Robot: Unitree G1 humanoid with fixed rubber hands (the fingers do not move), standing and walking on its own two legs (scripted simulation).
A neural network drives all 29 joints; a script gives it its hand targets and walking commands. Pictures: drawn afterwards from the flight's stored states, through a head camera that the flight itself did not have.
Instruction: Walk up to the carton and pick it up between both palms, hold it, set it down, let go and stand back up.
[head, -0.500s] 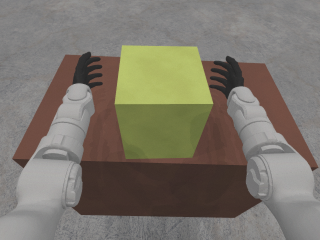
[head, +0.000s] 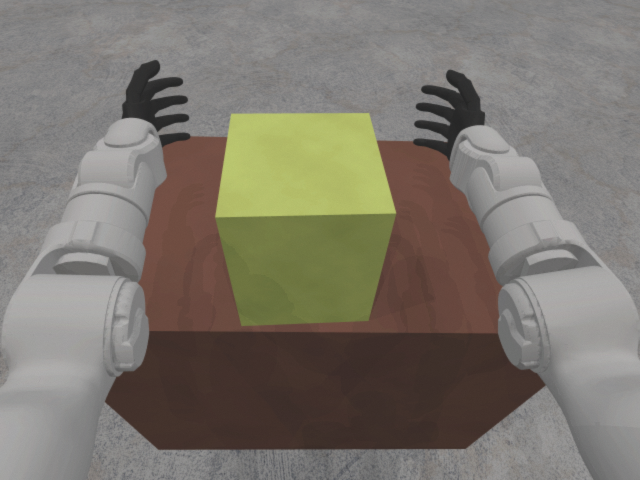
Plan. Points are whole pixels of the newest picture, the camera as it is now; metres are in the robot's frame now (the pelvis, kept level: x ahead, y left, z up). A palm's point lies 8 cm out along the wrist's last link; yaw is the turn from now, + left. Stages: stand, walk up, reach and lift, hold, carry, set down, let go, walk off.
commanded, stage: set down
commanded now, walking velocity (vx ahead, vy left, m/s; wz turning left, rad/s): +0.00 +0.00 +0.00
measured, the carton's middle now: (303, 222) +0.48 +0.03 +0.05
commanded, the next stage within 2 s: none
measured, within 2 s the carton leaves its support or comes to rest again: neither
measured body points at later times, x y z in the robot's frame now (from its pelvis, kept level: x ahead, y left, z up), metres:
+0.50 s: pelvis -0.01 +0.00 +0.00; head -0.01 +0.01 +0.45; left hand +0.40 +0.22 +0.11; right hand +0.40 -0.17 +0.11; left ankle -0.01 +0.12 -0.74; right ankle +0.03 -0.06 -0.74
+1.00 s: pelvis -0.04 +0.01 +0.00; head -0.06 +0.02 +0.45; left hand +0.34 +0.21 +0.07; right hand +0.34 -0.16 +0.07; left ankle -0.01 +0.12 -0.74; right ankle +0.03 -0.06 -0.74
